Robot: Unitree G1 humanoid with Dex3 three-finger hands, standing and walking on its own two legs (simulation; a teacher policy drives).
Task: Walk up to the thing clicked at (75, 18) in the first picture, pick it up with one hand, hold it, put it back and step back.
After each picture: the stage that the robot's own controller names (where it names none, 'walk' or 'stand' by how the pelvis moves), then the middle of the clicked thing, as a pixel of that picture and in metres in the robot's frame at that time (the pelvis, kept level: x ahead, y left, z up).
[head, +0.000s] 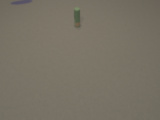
stand; (77, 17) +1.63 +0.05 -0.66
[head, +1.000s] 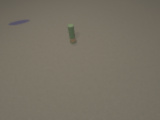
walk; (71, 34) +1.49 +0.24 -0.64
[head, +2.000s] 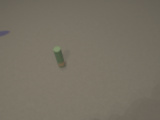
walk; (59, 57) +0.96 +0.31 -0.65
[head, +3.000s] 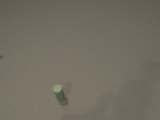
walk; (60, 95) +0.59 +0.25 -0.65
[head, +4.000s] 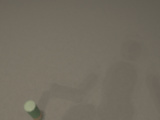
stand; (34, 111) +0.40 +0.31 -0.60
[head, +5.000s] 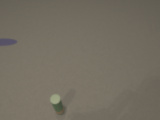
stand; (57, 105) +0.46 +0.21 -0.62
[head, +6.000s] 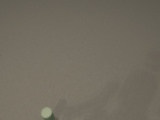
stand; (49, 118) +0.39 +0.24 -0.65
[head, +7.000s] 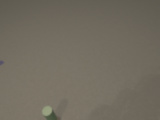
walk; (51, 116) +0.42 +0.31 -0.64
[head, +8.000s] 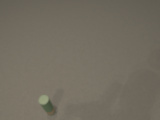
walk; (47, 105) +0.46 +0.30 -0.63
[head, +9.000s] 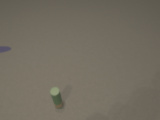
stand; (57, 98) +0.56 +0.26 -0.65
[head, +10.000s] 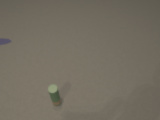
stand; (54, 95) +0.56 +0.21 -0.62
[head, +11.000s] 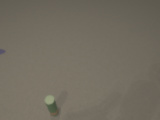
stand; (52, 106) +0.51 +0.24 -0.66
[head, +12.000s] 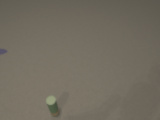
stand; (53, 106) +0.51 +0.23 -0.66
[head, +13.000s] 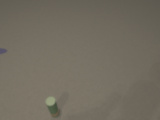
stand; (52, 107) +0.49 +0.23 -0.66
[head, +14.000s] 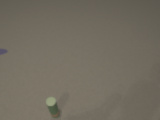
stand; (53, 108) +0.49 +0.23 -0.66
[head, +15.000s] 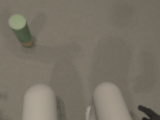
go down; (22, 33) +0.56 +0.25 -0.35
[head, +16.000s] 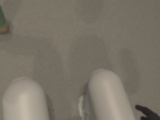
go down; out of the picture +0.57 +0.29 -0.26
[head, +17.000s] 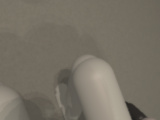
close in; out of the picture +0.55 +0.34 -0.18
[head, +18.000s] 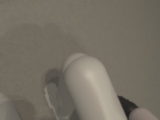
close; out of the picture +0.53 +0.36 -0.18
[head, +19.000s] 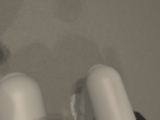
lift; out of the picture +0.44 +0.28 -0.11
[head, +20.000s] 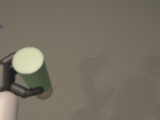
lift; (37, 78) +0.32 +0.15 +0.04
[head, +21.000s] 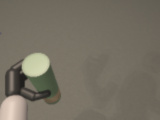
hold; (45, 83) +0.32 +0.13 +0.01
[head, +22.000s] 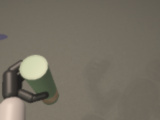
hold; (43, 84) +0.31 +0.14 +0.02
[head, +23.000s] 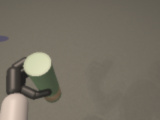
crouch; (46, 82) +0.32 +0.13 +0.02
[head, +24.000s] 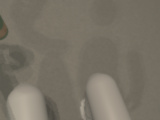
crouch; out of the picture +0.51 +0.23 -0.05
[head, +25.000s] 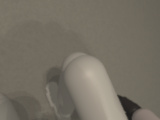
lower; out of the picture +0.49 +0.30 -0.18
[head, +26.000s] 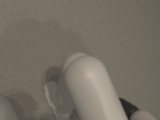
lower; out of the picture +0.49 +0.31 -0.18
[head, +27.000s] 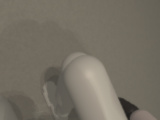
lower; out of the picture +0.49 +0.32 -0.18
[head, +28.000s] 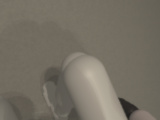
lower; out of the picture +0.49 +0.32 -0.18
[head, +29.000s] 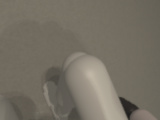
loosen; out of the picture +0.49 +0.32 -0.18
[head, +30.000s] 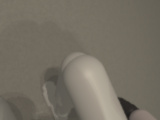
withdraw; out of the picture +0.49 +0.31 -0.19
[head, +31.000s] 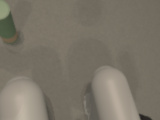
walk; (4, 25) +0.52 +0.26 -0.23
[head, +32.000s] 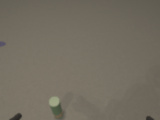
stand; (56, 108) +0.47 +0.17 -0.58
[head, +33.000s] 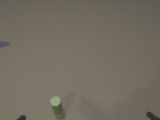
stand; (57, 108) +0.48 +0.18 -0.60
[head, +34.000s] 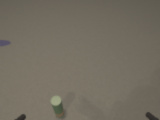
stand; (58, 107) +0.48 +0.18 -0.60
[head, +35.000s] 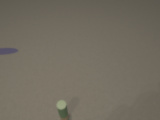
stand; (63, 111) +0.49 +0.17 -0.65
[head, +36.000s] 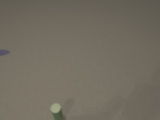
stand; (57, 114) +0.46 +0.19 -0.66
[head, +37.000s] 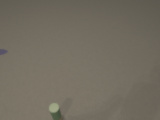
walk; (56, 114) +0.45 +0.20 -0.66
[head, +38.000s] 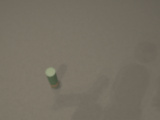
walk; (52, 78) +0.58 +0.21 -0.63
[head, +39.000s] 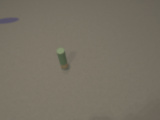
walk; (62, 59) +0.88 +0.25 -0.64
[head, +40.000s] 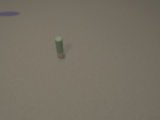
stand; (59, 47) +1.11 +0.22 -0.64
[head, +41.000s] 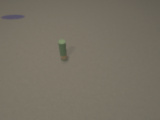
stand; (62, 50) +1.11 +0.20 -0.66
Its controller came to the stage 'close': yes
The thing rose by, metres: 0.67
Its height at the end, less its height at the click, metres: +0.00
